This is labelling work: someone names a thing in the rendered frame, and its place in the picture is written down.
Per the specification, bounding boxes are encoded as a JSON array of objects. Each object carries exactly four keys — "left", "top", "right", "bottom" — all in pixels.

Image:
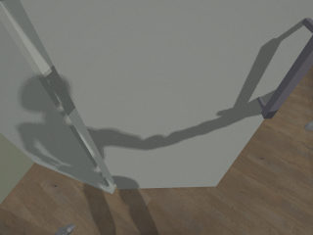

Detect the fridge door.
[{"left": 20, "top": 0, "right": 313, "bottom": 189}]

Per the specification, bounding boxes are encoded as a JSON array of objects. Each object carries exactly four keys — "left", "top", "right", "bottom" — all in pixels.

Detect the robot left hand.
[{"left": 55, "top": 223, "right": 74, "bottom": 235}]

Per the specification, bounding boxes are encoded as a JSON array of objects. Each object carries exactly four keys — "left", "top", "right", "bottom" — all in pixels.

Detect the handle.
[{"left": 257, "top": 18, "right": 313, "bottom": 119}]

